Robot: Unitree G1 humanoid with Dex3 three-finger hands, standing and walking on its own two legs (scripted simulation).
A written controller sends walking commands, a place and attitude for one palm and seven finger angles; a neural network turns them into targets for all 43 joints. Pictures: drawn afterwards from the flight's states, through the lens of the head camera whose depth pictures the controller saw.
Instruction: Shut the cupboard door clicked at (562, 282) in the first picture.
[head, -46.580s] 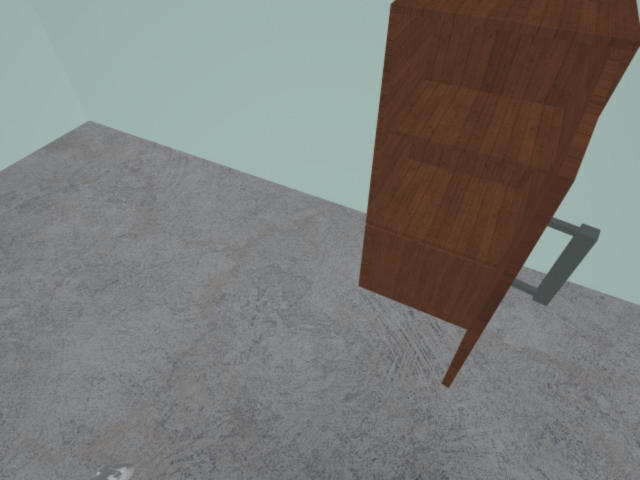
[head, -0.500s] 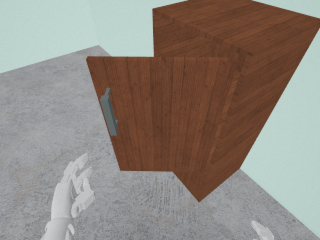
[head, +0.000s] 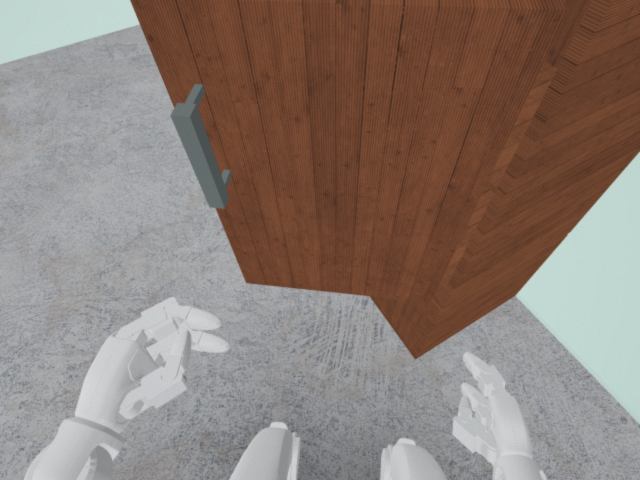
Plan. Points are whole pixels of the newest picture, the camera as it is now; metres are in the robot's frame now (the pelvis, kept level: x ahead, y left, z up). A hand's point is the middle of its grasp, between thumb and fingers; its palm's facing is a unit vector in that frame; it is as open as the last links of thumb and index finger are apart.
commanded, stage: raise the hand and make a fist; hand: left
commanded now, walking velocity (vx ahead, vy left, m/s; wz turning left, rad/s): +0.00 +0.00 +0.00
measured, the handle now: (208, 150) +0.48 +0.19 +0.13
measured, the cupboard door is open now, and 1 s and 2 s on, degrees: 52 52 52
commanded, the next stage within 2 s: bring the fist close to the handle in 1.18 s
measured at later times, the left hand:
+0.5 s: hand (102, 353) +0.22 +0.22 +0.12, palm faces +0.01 -1.00 -0.04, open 3.1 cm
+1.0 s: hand (131, 339) +0.24 +0.21 +0.11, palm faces -0.08 -1.00 +0.00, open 3.1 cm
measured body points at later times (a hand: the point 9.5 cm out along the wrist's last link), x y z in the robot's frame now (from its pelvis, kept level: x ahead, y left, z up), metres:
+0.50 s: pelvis +0.01 +0.03 +0.03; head +0.04 +0.04 +0.48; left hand +0.21 +0.27 +0.13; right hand +0.20 -0.20 -0.02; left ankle +0.03 +0.13 -0.64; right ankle +0.02 -0.10 -0.64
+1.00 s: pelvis +0.01 +0.03 +0.05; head +0.05 +0.02 +0.50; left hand +0.23 +0.26 +0.11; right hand +0.18 -0.21 -0.02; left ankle +0.03 +0.13 -0.64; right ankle +0.02 -0.10 -0.64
